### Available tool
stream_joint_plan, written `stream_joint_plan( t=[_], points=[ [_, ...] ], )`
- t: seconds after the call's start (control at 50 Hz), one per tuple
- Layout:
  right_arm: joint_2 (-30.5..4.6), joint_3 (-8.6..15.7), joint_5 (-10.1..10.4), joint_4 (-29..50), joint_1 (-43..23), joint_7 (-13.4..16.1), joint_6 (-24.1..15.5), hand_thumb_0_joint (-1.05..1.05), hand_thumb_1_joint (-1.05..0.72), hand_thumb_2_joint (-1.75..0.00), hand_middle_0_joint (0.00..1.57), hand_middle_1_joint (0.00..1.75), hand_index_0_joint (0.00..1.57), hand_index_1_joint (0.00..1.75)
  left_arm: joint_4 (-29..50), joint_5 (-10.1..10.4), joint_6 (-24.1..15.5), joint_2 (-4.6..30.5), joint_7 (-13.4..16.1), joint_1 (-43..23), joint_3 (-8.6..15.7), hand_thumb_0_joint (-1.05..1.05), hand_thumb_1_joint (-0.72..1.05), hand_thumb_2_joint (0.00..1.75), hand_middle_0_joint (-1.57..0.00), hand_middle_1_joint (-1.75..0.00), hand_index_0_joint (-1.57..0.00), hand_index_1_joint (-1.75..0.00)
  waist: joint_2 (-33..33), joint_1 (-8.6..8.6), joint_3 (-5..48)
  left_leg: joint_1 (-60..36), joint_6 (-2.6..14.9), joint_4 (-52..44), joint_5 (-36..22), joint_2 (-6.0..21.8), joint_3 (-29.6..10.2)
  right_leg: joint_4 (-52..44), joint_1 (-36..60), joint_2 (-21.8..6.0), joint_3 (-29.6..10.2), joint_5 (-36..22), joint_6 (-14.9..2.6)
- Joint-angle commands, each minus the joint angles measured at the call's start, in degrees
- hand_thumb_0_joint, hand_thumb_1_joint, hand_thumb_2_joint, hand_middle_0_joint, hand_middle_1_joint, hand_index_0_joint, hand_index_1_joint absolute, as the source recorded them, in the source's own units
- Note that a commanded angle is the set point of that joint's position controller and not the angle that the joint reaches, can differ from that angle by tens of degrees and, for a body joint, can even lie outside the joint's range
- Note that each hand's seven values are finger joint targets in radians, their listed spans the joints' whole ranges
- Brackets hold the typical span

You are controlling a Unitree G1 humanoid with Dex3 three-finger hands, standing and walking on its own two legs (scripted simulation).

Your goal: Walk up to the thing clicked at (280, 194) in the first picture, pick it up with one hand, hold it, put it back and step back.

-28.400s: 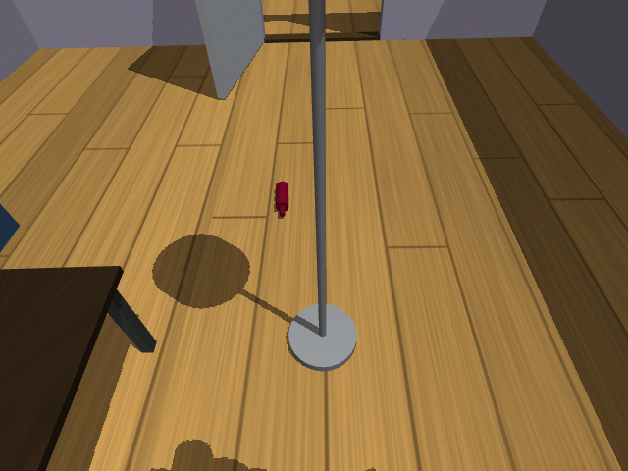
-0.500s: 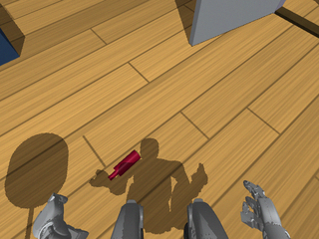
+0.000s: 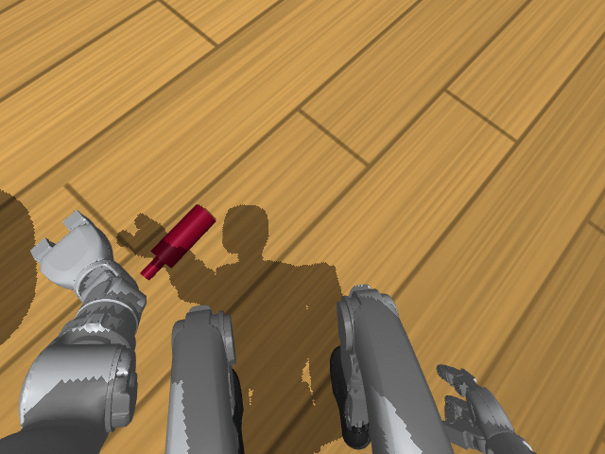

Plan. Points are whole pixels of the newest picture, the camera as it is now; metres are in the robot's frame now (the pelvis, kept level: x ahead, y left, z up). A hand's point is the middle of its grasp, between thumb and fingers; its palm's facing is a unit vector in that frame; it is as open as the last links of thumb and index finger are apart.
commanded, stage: rise first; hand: left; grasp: from above
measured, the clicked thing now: (176, 243) +0.51 +0.24 -0.42
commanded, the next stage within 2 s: approach in 1.34 s
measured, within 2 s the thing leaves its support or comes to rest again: neither
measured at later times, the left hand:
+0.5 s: hand (141, 243) +0.45 +0.26 -0.24, palm faces -0.27 -0.32 -0.91, open 12.7 cm
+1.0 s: hand (153, 236) +0.48 +0.25 -0.28, palm faces -0.26 -0.31 -0.91, open 12.9 cm
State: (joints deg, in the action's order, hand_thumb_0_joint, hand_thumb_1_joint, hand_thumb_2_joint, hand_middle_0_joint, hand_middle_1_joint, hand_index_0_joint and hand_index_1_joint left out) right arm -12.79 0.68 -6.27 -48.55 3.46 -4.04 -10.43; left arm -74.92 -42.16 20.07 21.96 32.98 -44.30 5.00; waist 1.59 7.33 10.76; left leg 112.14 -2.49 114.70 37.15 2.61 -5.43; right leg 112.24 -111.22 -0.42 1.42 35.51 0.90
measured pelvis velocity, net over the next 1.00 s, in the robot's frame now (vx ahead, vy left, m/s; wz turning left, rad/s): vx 0.00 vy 0.01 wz -0.05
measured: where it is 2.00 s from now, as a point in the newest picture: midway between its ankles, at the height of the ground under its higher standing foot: (291, 425)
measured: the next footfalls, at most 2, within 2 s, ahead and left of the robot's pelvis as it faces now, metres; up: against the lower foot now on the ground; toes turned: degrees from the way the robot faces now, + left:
none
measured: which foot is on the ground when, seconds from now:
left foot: down 0.00-1.00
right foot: down 0.00-1.00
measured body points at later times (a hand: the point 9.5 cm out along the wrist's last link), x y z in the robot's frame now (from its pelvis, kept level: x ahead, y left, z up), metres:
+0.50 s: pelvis +0.00 +0.01 -0.08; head +0.23 +0.03 +0.31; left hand +0.47 +0.27 -0.18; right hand +0.03 -0.25 -0.21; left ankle +0.08 +0.14 -0.42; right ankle +0.10 -0.13 -0.42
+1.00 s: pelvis +0.00 +0.01 -0.12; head +0.25 +0.02 +0.25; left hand +0.49 +0.26 -0.23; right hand +0.00 -0.25 -0.24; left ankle +0.08 +0.14 -0.42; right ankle +0.10 -0.13 -0.42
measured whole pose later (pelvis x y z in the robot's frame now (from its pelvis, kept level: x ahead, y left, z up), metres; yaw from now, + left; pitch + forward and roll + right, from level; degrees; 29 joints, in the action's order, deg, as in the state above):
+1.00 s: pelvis +0.00 +0.01 -0.12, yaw -3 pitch +35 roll -5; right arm -17.5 -1.9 -10.7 -51.3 9.6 -16.4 -16.9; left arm -97.1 -49.7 16.1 34.4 36.7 -66.8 17.6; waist 2.4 15.8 1.2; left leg 132.5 -2.4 137.2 39.6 1.5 -8.0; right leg 132.9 -131.0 0.7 1.4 36.7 2.6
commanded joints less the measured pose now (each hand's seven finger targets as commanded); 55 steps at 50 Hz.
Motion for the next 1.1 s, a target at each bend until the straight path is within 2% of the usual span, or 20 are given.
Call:
stream_joint_plan(
  t=[0.0, 0.1, 0.12, 0.26, 0.34, 0.38, 0.44, 0.48, 0.52, 0.54, 0.58, 0.72, 0.8, 0.84, 0.92, 0.96, 0.98, 1.04, 1.06, 1.08],
  points=[
    [-10.2, 2.6, 0.4, 3.2, 5.7, -1.0, -2.1, 0.0, -0.89, -0.9, 0.2, 0.3, 0.2, 0.3, 3.7, -3.5, -2.1, 14.3, -0.4, -18.1, 0.4, 0.0, -0.36, 0.87, -0.27, -0.88, -0.27, -0.89, 4.0, 1.02, 33.0, -15.7, 3.42, -8.8, -0.3, -2.4, 5.5, -13.9, 17.7, 1.7, 0.9, 4.1, -2.2],
    [-12.7, 2.4, 0.4, 1.3, 9.0, -2.0, -3.1, 0.0, -0.88, -0.9, 0.2, 0.3, 0.2, 0.3, 1.8, -5.5, -3.2, 12.9, 0.6, -25.4, 0.8, 0.0, -0.33, 0.84, -0.27, -0.9, -0.28, -0.89, 9.6, 4.01, 33.1, -18.5, 2.69, -8.7, 1.7, -1.8, 3.1, -7.3, 8.7, 0.8, 3.9, 0.2, -2.55],
    [-12.9, 2.4, 0.4, 0.9, 9.4, -2.2, -3.3, 0.0, -0.89, -0.9, 0.2, 0.3, 0.2, 0.3, 1.0, -5.7, -3.2, 14.7, 1.4, -25.3, 2.1, 0.0, -0.33, 0.84, -0.26, -0.92, -0.28, -0.9, 9.7, 3.58, 33.5, -18.8, 2.62, -8.1, 1.2, -1.7, 3.2, -6.6, 8.3, 0.6, 4.1, -0.7, -2.46],
    [-13.5, 2.1, -1.2, -1.5, 13.2, -4.0, -4.6, 0.0, -0.89, -0.9, 0.2, 0.3, 0.2, 0.3, -6.4, -4.3, -1.6, 14.3, 4.8, -31.9, 5.0, 0.0, -0.35, 0.84, -0.25, -0.92, -0.27, -0.91, 11.7, 6.2, 34.1, -18.1, 2.27, -3.7, -4.0, -1.3, 3.3, -2.0, 5.1, 0.1, 4.6, -6.0, -2.31],
    [-14.1, 1.8, -1.7, -2.2, 14.7, -5.5, -4.9, 0.0, -0.89, -0.9, 0.2, 0.3, 0.2, 0.3, -9.8, -4.3, -1.2, 16.4, 4.8, -32.6, 6.7, 0.0, -0.35, 0.84, -0.25, -0.94, -0.26, -0.92, 12.1, 6.15, 33.6, -14.5, 2.51, -0.4, -6.9, -1.5, 4.5, -0.4, 6.4, 0.5, 4.3, -8.3, -2.19],
    [-13.9, 1.7, -2.0, -2.2, 15.6, -6.4, -5.0, 0.0, -0.89, -0.9, 0.2, 0.3, 0.2, 0.3, -9.3, -4.9, -1.3, 16.8, 4.0, -34.5, 6.4, 0.0, -0.34, 0.83, -0.24, -0.96, -0.26, -0.94, 11.0, 7.52, 33.8, -12.6, 2.95, 1.2, -7.8, -1.7, 4.9, 0.0, 7.6, 0.8, 4.2, -9.0, -1.98],
    [-15.0, 1.9, -2.0, -2.0, 16.1, -7.6, -5.1, 0.0, -0.89, -0.9, 0.2, 0.3, 0.2, 0.3, -9.8, -6.2, -1.7, 20.1, 3.4, -34.3, 8.0, 0.0, -0.33, 0.82, -0.26, -0.93, -0.28, -0.91, 11.9, 6.13, 33.8, -10.6, 3.1, 2.3, -7.4, -1.9, 5.4, 0.9, 7.1, 1.0, 4.2, -8.0, -2.07],
    [-14.9, 2.1, -2.2, -2.2, 16.7, -8.3, -5.3, 0.0, -0.89, -0.9, 0.2, 0.3, 0.2, 0.3, -10.5, -6.7, -1.9, 18.9, 3.3, -34.8, 7.6, 0.0, -0.34, 0.82, -0.25, -0.95, -0.27, -0.93, 11.8, 7.18, 33.5, -10.4, 3.13, 3.1, -7.5, -1.8, 5.1, 2.2, 6.0, 1.1, 4.6, -8.3, -2.11],
    [-15.9, 2.2, -2.0, -2.4, 17.6, -8.8, -5.3, 0.0, -0.89, -0.9, 0.2, 0.3, 0.2, 0.3, -12.3, -7.2, -1.7, 19.8, 3.9, -34.6, 8.6, 0.0, -0.34, 0.82, -0.25, -0.95, -0.27, -0.93, 11.8, 6.65, 32.9, -9.6, 2.91, 3.1, -7.4, -1.8, 4.8, 2.9, 4.8, 1.2, 4.9, -8.2, -2.25],
    [-15.0, 2.2, -2.3, -2.2, 17.9, -9.2, -5.4, 0.0, -0.9, -0.9, 0.2, 0.3, 0.2, 0.3, -11.7, -6.9, -1.7, 18.6, 3.8, -36.0, 8.1, 0.0, -0.33, 0.81, -0.25, -0.97, -0.28, -0.94, 11.9, 7.83, 32.6, -9.5, 3.05, 3.6, -8.0, -1.8, 5.1, 3.0, 5.9, 1.3, 4.8, -8.9, -2.18],
    [-15.7, 2.3, -2.4, -2.6, 18.9, -9.7, -5.6, 0.0, -0.9, -0.9, 0.2, 0.3, 0.2, 0.3, -12.2, -6.5, -1.7, 18.6, 4.0, -36.6, 8.5, 0.0, -0.37, 0.84, -0.24, -0.96, -0.25, -0.94, 11.5, 8.14, 32.8, -9.9, 2.98, 4.2, -8.3, -1.7, 4.7, 3.5, 5.1, 1.3, 5.1, -9.2, -2.15],
    [-16.0, 1.3, -3.1, -3.2, 19.8, -10.8, -6.3, 0.0, -0.9, -0.9, 0.2, 0.3, 0.2, 0.3, -13.2, -7.1, -4.0, 22.3, 3.6, -41.2, 9.1, 0.0, -0.35, 0.82, -0.25, -0.95, -0.27, -0.93, 9.1, 9.8, 31.7, -3.6, 3.93, 8.0, -5.5, -2.0, 5.5, 3.6, 6.6, 1.8, 4.8, -6.7, -1.44],
    [-17.1, 0.9, -3.3, -3.3, 20.5, -11.4, -6.6, 0.0, -0.89, -0.9, 0.2, 0.3, 0.2, 0.3, -13.7, -8.2, -4.6, 25.4, 4.3, -40.5, 10.8, 0.0, -0.32, 0.8, -0.26, -0.93, -0.28, -0.9, 10.1, 9.13, 33.3, -4.1, 3.86, 9.1, -6.9, -2.1, 5.4, 4.8, 7.0, 1.8, 5.1, -8.1, -1.41],
    [-16.9, 0.5, -3.9, -3.5, 20.2, -11.7, -6.7, 0.0, -0.89, -0.9, 0.2, 0.3, 0.2, 0.3, -14.7, -8.7, -4.4, 23.9, 4.9, -41.4, 9.9, 0.0, -0.35, 0.82, -0.24, -0.96, -0.26, -0.93, 11.2, 10.39, 32.0, -4.5, 3.79, 9.4, -6.0, -1.9, 5.1, 5.0, 5.5, 2.1, 5.7, -7.6, -1.56],
    [-17.7, 0.5, -3.9, -3.9, 20.9, -12.3, -6.9, 0.0, -0.89, -0.9, 0.2, 0.3, 0.2, 0.3, -16.0, -8.3, -4.3, 25.1, 6.0, -39.8, 11.7, 0.0, -0.39, 0.85, -0.23, -0.93, -0.24, -0.92, 12.2, 9.27, 31.6, -4.1, 3.49, 9.2, -6.8, -1.8, 4.9, 5.6, 5.4, 2.2, 6.2, -8.2, -1.76],
    [-17.5, 0.3, -4.2, -3.8, 21.2, -12.6, -6.8, 0.0, -0.9, -0.9, 0.2, 0.3, 0.2, 0.3, -15.6, -8.1, -3.9, 24.3, 5.8, -41.0, 11.0, 0.0, -0.39, 0.85, -0.23, -0.94, -0.24, -0.93, 13.5, 10.2, 31.7, -5.4, 3.31, 9.6, -8.3, -1.8, 4.6, 6.3, 5.6, 2.3, 6.4, -9.7, -1.85],
    [-18.5, 0.5, -4.1, -4.2, 21.1, -12.7, -6.8, 0.0, -0.89, -0.9, 0.2, 0.3, 0.2, 0.3, -16.3, -8.3, -3.8, 25.9, 6.1, -41.0, 11.9, 0.0, -0.41, 0.87, -0.22, -0.94, -0.22, -0.93, 13.8, 9.86, 31.7, -5.2, 3.26, 9.4, -8.1, -1.7, 4.2, 6.9, 4.1, 2.3, 6.7, -9.4, -1.92],
    [-18.4, 0.3, -4.0, -4.0, 21.1, -13.1, -6.5, 0.0, -0.9, -0.9, 0.2, 0.3, 0.2, 0.3, -16.5, -8.4, -3.8, 25.8, 6.1, -41.6, 11.7, 0.0, -0.43, 0.88, -0.21, -0.94, -0.21, -0.94, 15.3, 10.04, 30.5, -5.2, 3.05, 9.4, -8.4, -1.6, 3.9, 7.6, 3.3, 2.5, 7.0, -9.7, -2.16],
    [-18.0, -0.1, -4.3, -4.1, 21.4, -13.3, -6.5, 0.0, -0.89, -0.9, 0.2, 0.3, 0.2, 0.3, -17.0, -8.9, -3.8, 25.2, 5.8, -42.3, 11.0, 0.0, -0.42, 0.87, -0.21, -0.94, -0.22, -0.93, 14.0, 11.3, 30.0, -4.9, 3.19, 9.9, -8.3, -1.7, 3.7, 7.7, 3.4, 2.6, 7.2, -9.6, -2.09],
    [-18.0, -0.1, -4.3, -4.1, 21.4, -13.4, -6.5, 0.0, -0.89, -0.9, 0.2, 0.3, 0.2, 0.3, -16.7, -8.6, -4.0, 25.1, 5.4, -42.6, 10.7, 0.0, -0.41, 0.86, -0.22, -0.94, -0.22, -0.93, 13.1, 11.33, 29.3, -3.5, 3.51, 10.5, -7.8, -1.6, 3.8, 7.1, 3.9, 2.7, 7.0, -9.4, -1.86]
  ],
)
